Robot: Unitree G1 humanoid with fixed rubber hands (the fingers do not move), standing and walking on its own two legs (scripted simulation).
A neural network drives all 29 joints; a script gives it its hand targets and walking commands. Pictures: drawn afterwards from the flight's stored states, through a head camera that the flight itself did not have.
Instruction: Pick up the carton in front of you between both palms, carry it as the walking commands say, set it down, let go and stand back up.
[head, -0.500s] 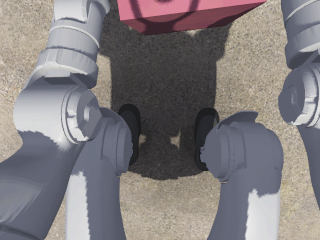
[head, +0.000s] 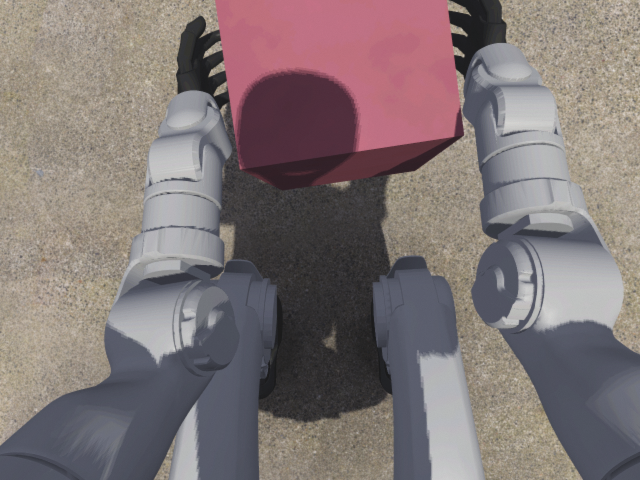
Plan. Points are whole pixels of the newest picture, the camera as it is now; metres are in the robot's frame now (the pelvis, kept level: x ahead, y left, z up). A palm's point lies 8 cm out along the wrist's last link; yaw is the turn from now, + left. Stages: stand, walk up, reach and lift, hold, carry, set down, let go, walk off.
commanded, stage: reach and lift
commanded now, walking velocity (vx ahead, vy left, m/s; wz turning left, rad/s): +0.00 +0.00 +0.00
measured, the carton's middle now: (337, 90) +0.53 -0.04 -0.15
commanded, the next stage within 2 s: none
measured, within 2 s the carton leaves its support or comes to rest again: neither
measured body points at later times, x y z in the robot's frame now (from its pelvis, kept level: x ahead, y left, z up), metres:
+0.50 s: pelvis +0.02 +0.00 +0.11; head +0.26 -0.03 +0.49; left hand +0.49 +0.12 +0.05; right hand +0.51 -0.18 +0.05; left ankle +0.12 +0.13 -0.39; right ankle +0.12 -0.13 -0.39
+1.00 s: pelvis +0.07 +0.00 +0.25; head +0.18 -0.02 +0.68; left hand +0.45 +0.13 +0.22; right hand +0.44 -0.17 +0.21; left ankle +0.12 +0.13 -0.39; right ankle +0.12 -0.13 -0.39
